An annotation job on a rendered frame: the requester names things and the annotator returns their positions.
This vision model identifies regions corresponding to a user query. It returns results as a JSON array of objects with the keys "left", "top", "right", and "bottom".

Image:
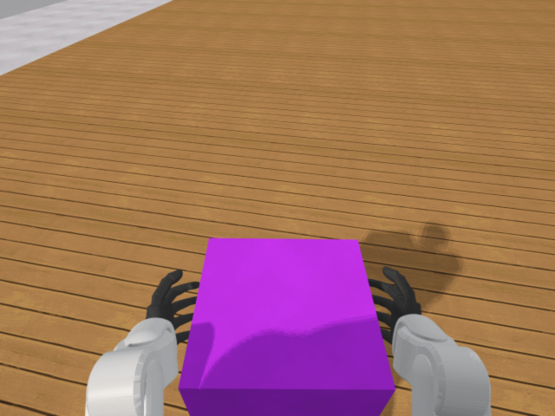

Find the left robot hand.
[{"left": 145, "top": 270, "right": 199, "bottom": 345}]

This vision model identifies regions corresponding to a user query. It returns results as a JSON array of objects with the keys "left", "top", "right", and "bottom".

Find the robot left forearm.
[{"left": 85, "top": 318, "right": 179, "bottom": 416}]

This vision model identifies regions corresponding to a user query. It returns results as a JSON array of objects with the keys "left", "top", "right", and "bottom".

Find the robot right forearm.
[{"left": 392, "top": 314, "right": 492, "bottom": 416}]

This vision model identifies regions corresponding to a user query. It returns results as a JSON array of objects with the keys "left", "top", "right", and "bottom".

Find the carton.
[{"left": 179, "top": 238, "right": 395, "bottom": 416}]

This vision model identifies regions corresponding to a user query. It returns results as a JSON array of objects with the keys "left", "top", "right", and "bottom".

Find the right robot hand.
[{"left": 368, "top": 267, "right": 421, "bottom": 345}]

